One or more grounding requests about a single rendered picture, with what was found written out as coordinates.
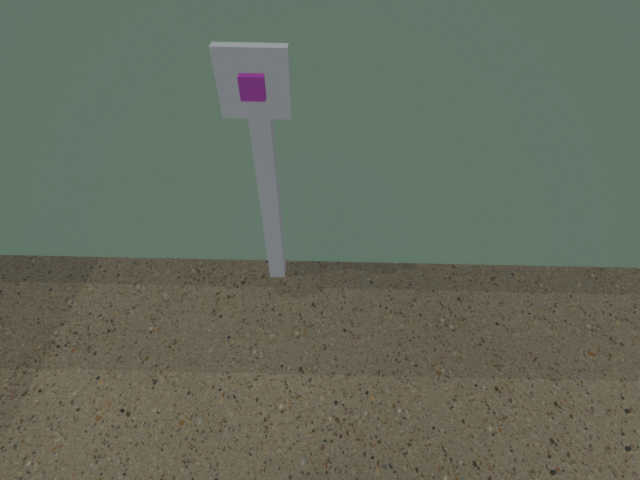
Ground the panel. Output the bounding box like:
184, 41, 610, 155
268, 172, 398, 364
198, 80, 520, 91
209, 42, 292, 277

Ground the button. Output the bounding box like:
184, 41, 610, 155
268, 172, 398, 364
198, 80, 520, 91
237, 73, 266, 102

